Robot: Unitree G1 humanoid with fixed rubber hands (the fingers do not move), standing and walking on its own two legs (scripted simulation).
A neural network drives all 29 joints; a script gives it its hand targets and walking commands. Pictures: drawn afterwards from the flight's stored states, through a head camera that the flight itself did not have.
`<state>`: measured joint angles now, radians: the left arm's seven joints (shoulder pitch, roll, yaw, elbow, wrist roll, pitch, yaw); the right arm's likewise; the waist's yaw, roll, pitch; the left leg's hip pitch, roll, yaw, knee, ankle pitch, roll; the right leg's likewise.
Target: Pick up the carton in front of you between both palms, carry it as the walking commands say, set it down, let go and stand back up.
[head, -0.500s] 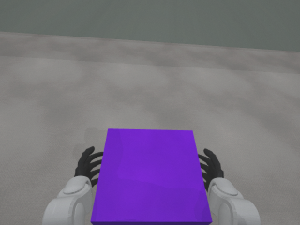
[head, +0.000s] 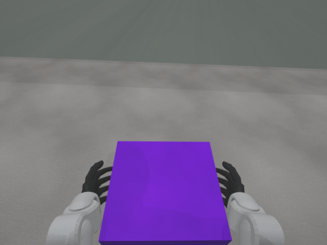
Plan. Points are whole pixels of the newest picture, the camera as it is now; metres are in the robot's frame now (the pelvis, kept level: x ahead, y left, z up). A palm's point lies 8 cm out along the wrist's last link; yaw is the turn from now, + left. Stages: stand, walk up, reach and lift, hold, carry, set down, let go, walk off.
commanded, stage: carry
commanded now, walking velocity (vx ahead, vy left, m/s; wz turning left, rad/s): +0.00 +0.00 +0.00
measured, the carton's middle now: (162, 207) +0.24 +0.00 +0.02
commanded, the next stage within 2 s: hold in 1.24 s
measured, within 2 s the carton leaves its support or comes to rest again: neither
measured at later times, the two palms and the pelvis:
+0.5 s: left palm (90, 207) +0.20 +0.15 +0.09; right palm (239, 206) +0.20 -0.15 +0.09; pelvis -0.02 +0.00 +0.00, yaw +0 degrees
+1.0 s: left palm (96, 212) +0.21 +0.15 +0.05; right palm (231, 211) +0.21 -0.15 +0.05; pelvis -0.05 +0.00 +0.00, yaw +0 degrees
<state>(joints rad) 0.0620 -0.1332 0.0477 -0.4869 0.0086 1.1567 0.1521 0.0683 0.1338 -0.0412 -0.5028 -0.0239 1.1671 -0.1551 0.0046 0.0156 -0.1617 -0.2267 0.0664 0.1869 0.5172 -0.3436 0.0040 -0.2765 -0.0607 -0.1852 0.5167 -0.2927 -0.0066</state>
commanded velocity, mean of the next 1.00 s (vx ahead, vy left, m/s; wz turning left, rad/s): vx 0.00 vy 0.00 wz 0.00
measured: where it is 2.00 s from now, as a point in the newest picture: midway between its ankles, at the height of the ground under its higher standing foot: outside the picture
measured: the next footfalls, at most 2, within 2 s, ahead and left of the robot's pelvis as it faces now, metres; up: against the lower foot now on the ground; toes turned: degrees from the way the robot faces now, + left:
none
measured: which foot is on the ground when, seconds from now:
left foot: down 0.00-1.00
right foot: down 0.00-1.00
